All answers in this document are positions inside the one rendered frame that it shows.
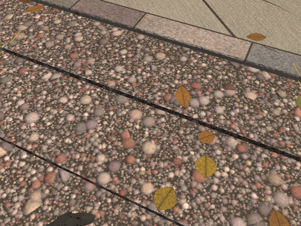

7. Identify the left robot hand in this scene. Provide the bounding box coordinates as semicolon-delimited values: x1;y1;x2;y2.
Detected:
46;211;95;226

